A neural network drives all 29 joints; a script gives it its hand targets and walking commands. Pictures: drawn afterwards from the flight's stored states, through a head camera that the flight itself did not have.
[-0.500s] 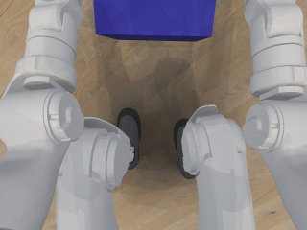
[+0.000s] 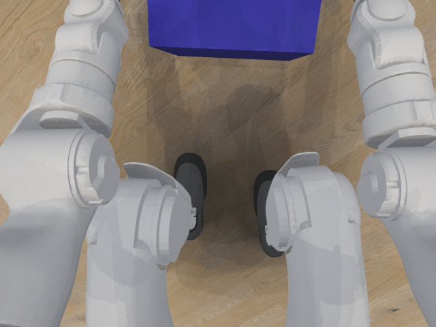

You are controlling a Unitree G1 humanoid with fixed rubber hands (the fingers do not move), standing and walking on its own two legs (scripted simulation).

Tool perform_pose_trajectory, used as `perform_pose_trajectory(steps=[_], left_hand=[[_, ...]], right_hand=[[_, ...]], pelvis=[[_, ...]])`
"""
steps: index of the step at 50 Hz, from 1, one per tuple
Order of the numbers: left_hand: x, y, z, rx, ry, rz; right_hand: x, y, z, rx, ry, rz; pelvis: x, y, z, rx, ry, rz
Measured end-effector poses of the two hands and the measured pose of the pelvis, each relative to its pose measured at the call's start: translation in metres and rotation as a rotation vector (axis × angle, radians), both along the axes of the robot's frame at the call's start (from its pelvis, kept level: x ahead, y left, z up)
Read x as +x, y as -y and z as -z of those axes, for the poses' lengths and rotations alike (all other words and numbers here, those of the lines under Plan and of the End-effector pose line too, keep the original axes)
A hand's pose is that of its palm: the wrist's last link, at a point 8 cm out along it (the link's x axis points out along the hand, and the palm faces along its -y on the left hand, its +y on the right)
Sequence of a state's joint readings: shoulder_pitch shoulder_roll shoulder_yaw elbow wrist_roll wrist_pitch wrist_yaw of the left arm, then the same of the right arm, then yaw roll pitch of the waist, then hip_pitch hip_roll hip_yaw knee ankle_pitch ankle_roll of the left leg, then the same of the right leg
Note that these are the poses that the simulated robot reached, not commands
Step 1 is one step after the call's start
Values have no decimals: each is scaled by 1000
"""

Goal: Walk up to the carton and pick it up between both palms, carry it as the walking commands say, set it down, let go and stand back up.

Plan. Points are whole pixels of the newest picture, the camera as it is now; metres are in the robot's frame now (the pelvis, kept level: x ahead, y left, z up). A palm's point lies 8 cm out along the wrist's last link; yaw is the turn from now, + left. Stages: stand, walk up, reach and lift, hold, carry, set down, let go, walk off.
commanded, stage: set down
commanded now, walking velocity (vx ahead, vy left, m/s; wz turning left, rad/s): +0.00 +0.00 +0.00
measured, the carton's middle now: out of the picture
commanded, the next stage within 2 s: let go in 1.68 s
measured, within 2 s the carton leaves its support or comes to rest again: neither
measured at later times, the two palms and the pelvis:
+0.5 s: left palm out of the picture +0.56 +0.16 -0.12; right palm out of the picture +0.54 -0.20 -0.15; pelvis -0.02 +0.01 +0.00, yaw -1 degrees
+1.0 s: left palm out of the picture +0.55 +0.17 +0.00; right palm out of the picture +0.54 -0.21 -0.01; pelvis -0.02 +0.02 +0.11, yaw -2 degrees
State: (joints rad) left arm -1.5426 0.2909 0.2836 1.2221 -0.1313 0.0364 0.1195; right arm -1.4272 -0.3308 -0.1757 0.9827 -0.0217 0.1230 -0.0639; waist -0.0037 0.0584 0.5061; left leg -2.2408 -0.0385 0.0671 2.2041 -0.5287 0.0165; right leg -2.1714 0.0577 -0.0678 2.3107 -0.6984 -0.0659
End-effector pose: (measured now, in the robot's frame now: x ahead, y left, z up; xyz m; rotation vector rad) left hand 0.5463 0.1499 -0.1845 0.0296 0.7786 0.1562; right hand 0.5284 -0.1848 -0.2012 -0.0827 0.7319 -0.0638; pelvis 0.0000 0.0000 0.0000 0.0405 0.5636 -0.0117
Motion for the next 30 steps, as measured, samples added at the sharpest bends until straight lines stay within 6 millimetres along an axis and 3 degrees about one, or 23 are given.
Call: perform_pose_trajectory(steps=[17,24,30], left_hand=[[-13,-23,-14,-3,35,-61],[12,-10,-57,-22,170,-10],[2,-20,-74,-22,123,-36]], right_hand=[[1,4,-21,-19,58,19],[8,14,-45,-33,76,68],[15,8,-84,-43,89,59]], pelvis=[[-14,-3,5,-7,48,9],[-17,-5,3,-14,75,9],[-18,-8,-12,-22,104,6]])
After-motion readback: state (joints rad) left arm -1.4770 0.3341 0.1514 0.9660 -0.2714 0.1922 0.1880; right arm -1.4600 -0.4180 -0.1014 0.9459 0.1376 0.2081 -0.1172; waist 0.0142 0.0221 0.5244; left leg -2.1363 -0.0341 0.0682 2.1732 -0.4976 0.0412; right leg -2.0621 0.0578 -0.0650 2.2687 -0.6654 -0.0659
